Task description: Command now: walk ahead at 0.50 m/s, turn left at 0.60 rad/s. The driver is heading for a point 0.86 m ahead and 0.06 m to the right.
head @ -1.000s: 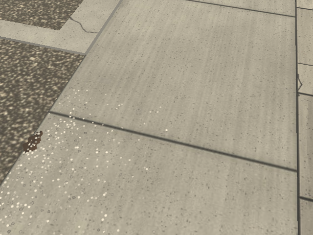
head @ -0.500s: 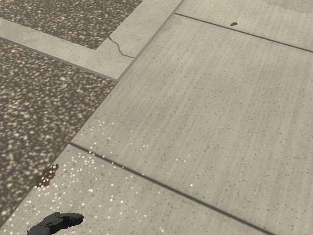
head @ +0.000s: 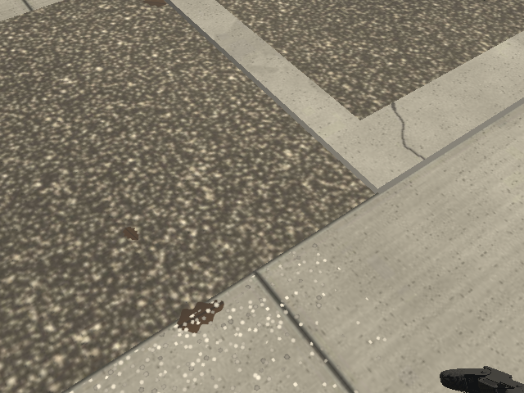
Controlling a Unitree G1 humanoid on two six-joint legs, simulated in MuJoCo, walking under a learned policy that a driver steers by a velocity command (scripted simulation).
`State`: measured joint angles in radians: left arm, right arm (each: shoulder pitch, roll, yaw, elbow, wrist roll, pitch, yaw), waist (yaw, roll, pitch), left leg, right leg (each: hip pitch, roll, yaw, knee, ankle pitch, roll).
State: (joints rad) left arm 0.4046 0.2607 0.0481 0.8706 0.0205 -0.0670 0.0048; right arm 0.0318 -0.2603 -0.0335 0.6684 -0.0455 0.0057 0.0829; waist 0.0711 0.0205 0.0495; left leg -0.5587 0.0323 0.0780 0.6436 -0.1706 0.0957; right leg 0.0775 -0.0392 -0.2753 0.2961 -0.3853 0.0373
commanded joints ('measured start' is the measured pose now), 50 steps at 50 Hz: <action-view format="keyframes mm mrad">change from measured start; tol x16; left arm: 1 6 210 45 -39 -3 15 11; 25 -409 60 -6 -217 4 35 -52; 31 118 223 58 -76 33 16 -14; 37 -99 121 37 -82 -17 25 -18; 50 62 182 64 -64 -10 22 -8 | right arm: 1 127 -99 -39 -26 -11 -21 -20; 4 378 -310 -105 4 23 -18 -61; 9 221 -116 -44 45 37 -46 -79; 32 424 -101 -18 144 39 -99 -94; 50 -79 -78 22 -47 16 -66 -63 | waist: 1 -113 -112 -103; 4 -186 185 -403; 8 -56 2 -72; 25 -136 30 60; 30 53 39 -156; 32 15 -304 -351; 35 -43 8 -69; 50 23 -88 -31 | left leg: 1 244 -122 66 -84 -106 70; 2 499 -112 3 -137 -91 107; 4 906 327 -873 -342 -140 296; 7 571 203 -440 -357 240 185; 11 411 112 -291 -428 374 155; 24 652 146 -166 -499 449 90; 29 713 153 -59 -141 1045 31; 31 350 59 24 417 603 -19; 32 17 -169 -27 753 -283 -63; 50 -28 -8 -91 -8 127 -149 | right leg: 1 -22 -236 28 307 1038 -125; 2 -164 -211 10 565 885 -95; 4 -777 41 190 1109 -180 -5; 10 -606 -100 268 841 75 -17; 20 -796 -73 242 480 377 -24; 29 -436 120 155 262 192 -181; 30 -231 112 187 193 239 -212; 32 235 -314 1024 49 288 -450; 38 -256 -125 614 -71 467 -336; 50 -157 -58 608 1 563 -253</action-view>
